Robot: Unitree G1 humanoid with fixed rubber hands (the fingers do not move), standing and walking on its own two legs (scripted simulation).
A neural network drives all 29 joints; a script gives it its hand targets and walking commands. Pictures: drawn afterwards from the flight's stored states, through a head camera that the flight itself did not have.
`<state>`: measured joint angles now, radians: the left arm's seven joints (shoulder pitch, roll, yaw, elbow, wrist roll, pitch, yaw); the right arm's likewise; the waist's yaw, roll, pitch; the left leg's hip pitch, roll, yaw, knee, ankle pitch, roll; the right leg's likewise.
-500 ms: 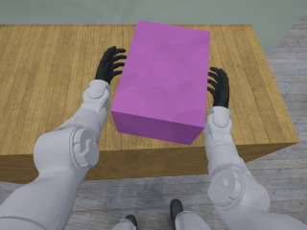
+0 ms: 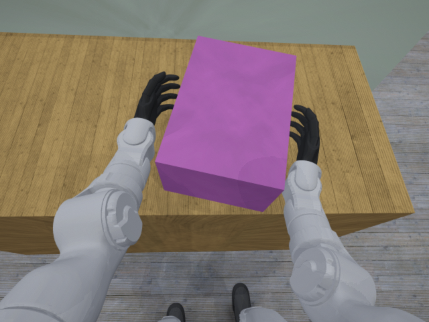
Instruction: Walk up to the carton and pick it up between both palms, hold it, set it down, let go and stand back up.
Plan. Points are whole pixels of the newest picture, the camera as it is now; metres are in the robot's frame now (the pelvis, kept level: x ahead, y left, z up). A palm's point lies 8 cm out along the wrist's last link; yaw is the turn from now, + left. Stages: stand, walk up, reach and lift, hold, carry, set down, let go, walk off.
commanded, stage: reach and lift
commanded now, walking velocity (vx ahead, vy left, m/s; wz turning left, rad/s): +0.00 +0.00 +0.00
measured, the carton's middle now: (230, 123) +0.48 -0.06 -0.01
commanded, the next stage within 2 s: none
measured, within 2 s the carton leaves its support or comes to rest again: leaves its support in 1.82 s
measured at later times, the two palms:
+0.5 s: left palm (148, 114) +0.48 +0.10 +0.03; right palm (305, 152) +0.39 -0.19 +0.02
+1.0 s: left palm (146, 115) +0.47 +0.10 +0.04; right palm (304, 154) +0.39 -0.19 +0.01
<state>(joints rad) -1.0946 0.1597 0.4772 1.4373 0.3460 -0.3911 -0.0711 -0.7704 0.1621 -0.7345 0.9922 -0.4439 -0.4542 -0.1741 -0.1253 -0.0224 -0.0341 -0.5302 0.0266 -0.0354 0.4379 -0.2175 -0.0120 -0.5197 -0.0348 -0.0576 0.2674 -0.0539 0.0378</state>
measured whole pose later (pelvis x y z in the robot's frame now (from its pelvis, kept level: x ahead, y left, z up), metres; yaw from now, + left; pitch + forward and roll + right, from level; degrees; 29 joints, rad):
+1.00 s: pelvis -0.01 +0.00 +0.00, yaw -1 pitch +23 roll -1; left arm -1.14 0.17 0.41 1.50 0.33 -0.45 -0.02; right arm -0.81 0.10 -0.70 1.14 -0.39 -0.61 -0.22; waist -0.09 -0.03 -0.10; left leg -0.64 0.04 -0.01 0.41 -0.17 -0.01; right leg -0.62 -0.03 -0.06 0.22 0.00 0.03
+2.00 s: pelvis -0.01 +0.01 -0.01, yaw -1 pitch +20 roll -2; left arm -0.92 0.14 -0.02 1.33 -0.15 -0.32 0.09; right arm -0.67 -0.05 -0.11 0.96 0.06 -0.27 -0.24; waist -0.09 0.08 -0.27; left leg -0.64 0.03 -0.01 0.55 -0.26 0.00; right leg -0.64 -0.04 -0.06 0.40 -0.10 0.04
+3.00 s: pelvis -0.02 -0.01 +0.01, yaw +1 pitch -2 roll -1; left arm -0.55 -0.04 0.25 0.36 0.15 0.36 0.07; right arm -0.57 -0.07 -0.03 0.58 0.12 0.18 -0.19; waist -0.07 -0.01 -0.01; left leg -0.14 0.02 -0.04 0.38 -0.21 -0.02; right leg -0.16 -0.04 -0.06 0.28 -0.08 0.03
